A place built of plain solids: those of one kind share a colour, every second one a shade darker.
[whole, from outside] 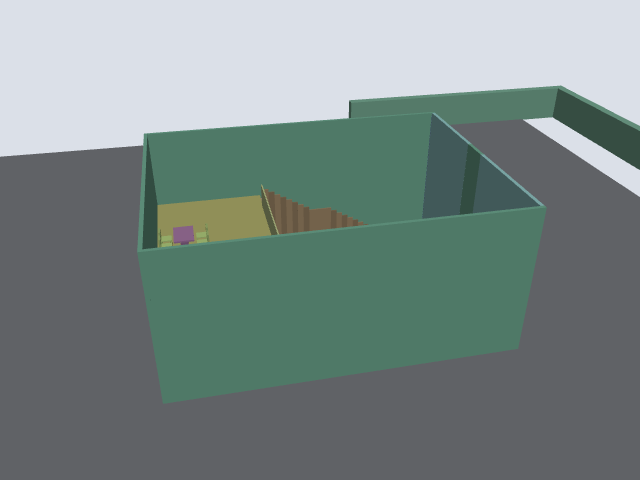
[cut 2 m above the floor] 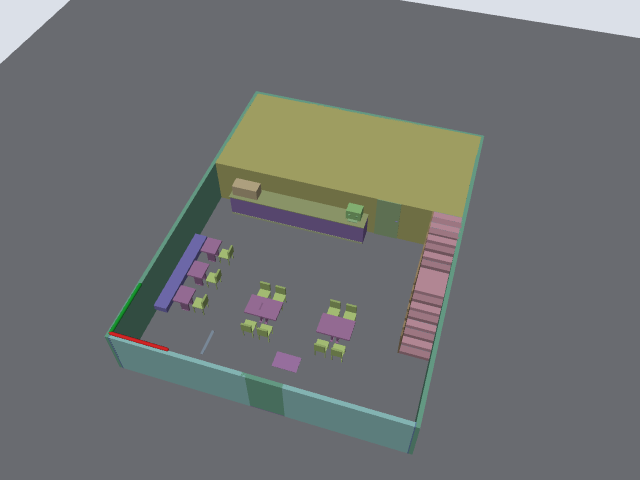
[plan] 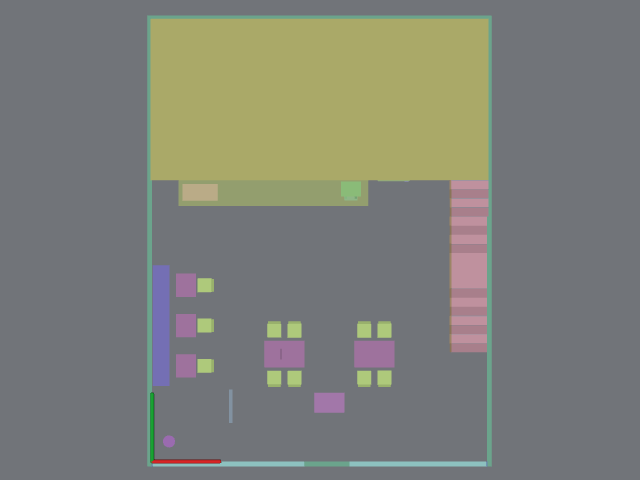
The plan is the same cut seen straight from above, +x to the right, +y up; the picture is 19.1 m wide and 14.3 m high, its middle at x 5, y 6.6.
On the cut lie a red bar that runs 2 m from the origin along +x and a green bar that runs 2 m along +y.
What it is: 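A cafe with an upstairs seating level of the 2010s to 2020s; 10.0 x 13.1 m, one room 6.1 m high; an upper seating level 2.71 m up over the rear 4.8 m, reached by a flight of 17 risers of 0.159 m, against the east side wall with a landing half way up; a street door 0.95 x 2.1 m in the glazed front; tables 0.75 m, chairs 0.45 m, a counter 1.0 m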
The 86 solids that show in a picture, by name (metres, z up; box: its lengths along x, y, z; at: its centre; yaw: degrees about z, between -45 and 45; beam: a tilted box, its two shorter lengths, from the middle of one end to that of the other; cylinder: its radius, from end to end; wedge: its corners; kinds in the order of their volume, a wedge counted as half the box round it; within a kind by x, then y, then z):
{
 "upper_1": {"box": [10.07, 4.81, 2.76], "at": [4.99, 10.79, 1.33]},
 "street_hedge_1": {"box": [39.8, 0.6, 2.25], "at": [4.99, -16.3, 1.07]},
 "street_hedge_2": {"box": [0.6, 16.6, 2.25], "at": [24.59, -8.3, 1.07]},
 "wall_1": {"box": [0.15, 13.44, 6.19], "at": [-0.07, 6.57, 3.04]},
 "wall_2": {"box": [10.27, 0.15, 6.19], "at": [4.99, 13.21, 3.04]},
 "wall_3": {"box": [1.5, 0.15, 6.19], "at": [5.28, -0.07, 3.04]},
 "wall_4": {"box": [0.15, 13.44, 6.19], "at": [10.04, 6.57, 3.04]},
 "window_wall_1": {"box": [4.68, 0.15, 6.19], "at": [2.34, -0.07, 3.04]},
 "window_wall_2": {"box": [4.09, 0.15, 6.19], "at": [7.92, -0.07, 3.04]},
 "stair_step_1": {"box": [1.11, 0.27, 0.21], "at": [9.46, 3.39, 0.05]},
 "stair_step_2": {"box": [1.11, 0.27, 0.37], "at": [9.46, 3.66, 0.13]},
 "stair_step_3": {"box": [1.11, 0.27, 0.53], "at": [9.46, 3.93, 0.21]},
 "stair_step_4": {"box": [1.11, 0.27, 0.69], "at": [9.46, 4.2, 0.29]},
 "stair_step_5": {"box": [1.11, 0.27, 0.85], "at": [9.46, 4.47, 0.37]},
 "stair_step_6": {"box": [1.11, 0.27, 1.01], "at": [9.46, 4.75, 0.45]},
 "stair_step_7": {"box": [1.11, 0.27, 1.17], "at": [9.46, 5.02, 0.53]},
 "stair_step_8": {"box": [1.11, 1.06, 1.33], "at": [9.46, 5.68, 0.61]},
 "stair_step_9": {"box": [1.11, 0.27, 1.48], "at": [9.46, 6.35, 0.69]},
 "stair_step_10": {"box": [1.11, 0.27, 1.64], "at": [9.46, 6.62, 0.77]},
 "stair_step_11": {"box": [1.11, 0.27, 1.8], "at": [9.46, 6.89, 0.85]},
 "stair_step_12": {"box": [1.11, 0.27, 1.96], "at": [9.46, 7.16, 0.93]},
 "stair_step_13": {"box": [1.11, 0.27, 2.12], "at": [9.46, 7.43, 1.01]},
 "stair_step_14": {"box": [1.11, 0.27, 2.28], "at": [9.46, 7.7, 1.09]},
 "stair_step_15": {"box": [1.11, 0.27, 2.44], "at": [9.46, 7.97, 1.17]},
 "stair_step_16": {"box": [1.11, 0.27, 2.6], "at": [9.46, 8.24, 1.25]},
 "counter_1": {"box": [5.62, 0.7, 1.05], "at": [3.61, 8.02, 0.47]},
 "stair_guard_1": {"box": [0.06, 0.28, 1.16], "at": [8.89, 3.4, 0.53]},
 "stair_guard_2": {"box": [0.06, 0.28, 1.64], "at": [8.89, 4.21, 0.77]},
 "stair_guard_3": {"box": [0.06, 0.28, 1.8], "at": [8.89, 4.48, 0.85]},
 "stair_guard_4": {"box": [0.06, 0.28, 1.96], "at": [8.89, 4.75, 0.93]},
 "stair_guard_5": {"box": [0.06, 0.28, 2.12], "at": [8.89, 5.02, 1.01]},
 "stair_guard_6": {"box": [0.06, 1.07, 2.28], "at": [8.89, 5.69, 1.09]},
 "stair_guard_7": {"box": [0.06, 0.28, 2.43], "at": [8.89, 6.35, 1.17]},
 "stair_guard_8": {"box": [0.06, 0.28, 2.59], "at": [8.89, 6.62, 1.25]},
 "stair_guard_9": {"box": [0.06, 0.28, 2.75], "at": [8.89, 6.89, 1.33]},
 "stair_guard_10": {"box": [0.06, 0.28, 2.91], "at": [8.89, 7.17, 1.41]},
 "stair_guard_11": {"box": [0.06, 0.28, 3.07], "at": [8.89, 7.44, 1.49]},
 "stair_guard_12": {"box": [0.06, 0.28, 3.23], "at": [8.89, 7.71, 1.57]},
 "stair_guard_13": {"box": [0.06, 0.28, 3.39], "at": [8.89, 7.98, 1.65]},
 "upper_guard_1": {"box": [8.86, 0.06, 1.11], "at": [4.43, 8.41, 3.21]},
 "bench_upholstered_1": {"box": [0.5, 3.6, 0.25], "at": [0.27, 4.05, 0.33]},
 "meeting_table_1": {"box": [0.32, 0.06, 0.8], "at": [1.01, 2.7, 0.35]},
 "meeting_table_2": {"box": [0.6, 0.7, 0.07], "at": [1.01, 2.85, 0.71]},
 "meeting_table_3": {"box": [0.32, 0.06, 0.8], "at": [1.01, 3.9, 0.35]},
 "meeting_table_4": {"box": [0.6, 0.7, 0.07], "at": [1.01, 4.05, 0.71]},
 "meeting_table_5": {"box": [0.32, 0.06, 0.8], "at": [1.01, 5.1, 0.35]},
 "meeting_table_6": {"box": [0.6, 0.7, 0.07], "at": [1.01, 5.25, 0.71]},
 "meeting_table_7": {"box": [1.2, 0.8, 0.07], "at": [3.94, 3.2, 0.71]},
 "meeting_table_8": {"box": [1.2, 0.8, 0.07], "at": [5.6, 12.03, 3.42]},
 "meeting_table_9": {"box": [1.2, 0.8, 0.07], "at": [6.62, 3.2, 0.71]},
 "display_1": {"box": [1.05, 0.5, 0.49], "at": [1.43, 8.02, 1.28]},
 "side_chair_1": {"box": [0.42, 0.42, 0.04], "at": [1.56, 2.85, 0.43]},
 "side_chair_2": {"box": [0.42, 0.42, 0.04], "at": [1.56, 4.05, 0.43]},
 "side_chair_3": {"box": [0.42, 0.42, 0.04], "at": [1.56, 5.25, 0.43]},
 "side_chair_4": {"box": [0.08, 0.38, 0.38], "at": [1.8, 2.85, 0.65]},
 "side_chair_5": {"box": [0.08, 0.38, 0.38], "at": [1.8, 4.05, 0.65]},
 "side_chair_6": {"box": [0.08, 0.38, 0.38], "at": [1.8, 5.25, 0.65]},
 "side_chair_7": {"box": [0.38, 0.08, 0.38], "at": [3.64, 2.26, 0.65]},
 "side_chair_8": {"box": [0.42, 0.42, 0.04], "at": [3.64, 2.5, 0.43]},
 "side_chair_9": {"box": [0.42, 0.42, 0.04], "at": [3.64, 3.9, 0.43]},
 "side_chair_10": {"box": [0.38, 0.08, 0.38], "at": [3.64, 4.14, 0.65]},
 "side_chair_11": {"box": [0.38, 0.08, 0.38], "at": [4.24, 2.26, 0.65]},
 "side_chair_12": {"box": [0.42, 0.42, 0.04], "at": [4.24, 2.5, 0.43]},
 "side_chair_13": {"box": [0.42, 0.42, 0.04], "at": [4.24, 3.9, 0.43]},
 "side_chair_14": {"box": [0.38, 0.08, 0.38], "at": [4.24, 4.14, 0.65]},
 "side_chair_15": {"box": [0.42, 0.42, 0.04], "at": [5.9, 11.33, 3.14]},
 "side_chair_16": {"box": [0.42, 0.42, 0.04], "at": [5.9, 12.73, 3.14]},
 "side_chair_17": {"box": [0.38, 0.08, 0.38], "at": [6.32, 2.26, 0.65]},
 "side_chair_18": {"box": [0.42, 0.42, 0.04], "at": [6.32, 2.5, 0.43]},
 "side_chair_19": {"box": [0.42, 0.42, 0.04], "at": [6.32, 3.9, 0.43]},
 "side_chair_20": {"box": [0.38, 0.08, 0.38], "at": [6.32, 4.14, 0.65]},
 "side_chair_21": {"box": [0.38, 0.08, 0.38], "at": [6.92, 2.26, 0.65]},
 "side_chair_22": {"box": [0.42, 0.42, 0.04], "at": [6.92, 2.5, 0.43]},
 "side_chair_23": {"box": [0.42, 0.42, 0.04], "at": [6.92, 3.9, 0.43]},
 "side_chair_24": {"box": [0.38, 0.08, 0.38], "at": [6.92, 4.14, 0.65]},
 "counter_top_1": {"box": [5.66, 0.78, 0.04], "at": [3.61, 8.0, 1.02]},
 "stallriser_1": {"box": [4.68, 0.05, 0.35], "at": [2.34, -0.02, 0.12]},
 "stallriser_2": {"box": [4.09, 0.05, 0.35], "at": [7.92, -0.02, 0.12]},
 "coffee_machine_1": {"box": [0.6, 0.45, 0.45], "at": [5.92, 8.12, 1.26]},
 "service_door_1": {"box": [0.95, 0.03, 2.1], "at": [7.2, 8.37, 1.0]},
 "front_corner_1": {"box": [0.04, 0.17, 6.04], "at": [9.97, -0.07, 2.97]},
 "plant_pot_1": {"cylinder": 0.18, "from": [0.5, 0.6, 0.0], "to": [0.5, 0.6, 0.38]},
 "door_mat_1": {"box": [0.9, 0.6, 0.07], "at": [5.28, 1.75, -0.02]},
 "counter_kick_1": {"box": [5.62, 0.012, 0.15], "at": [3.61, 7.66, 0.03]},
 "cable_protector_1": {"box": [0.1, 1.0, 0.07], "at": [2.34, 1.65, -0.01]},
 "coffee_machine_drip_1": {"box": [0.4, 0.12, 0.03], "at": [5.92, 7.83, 1.05]}
}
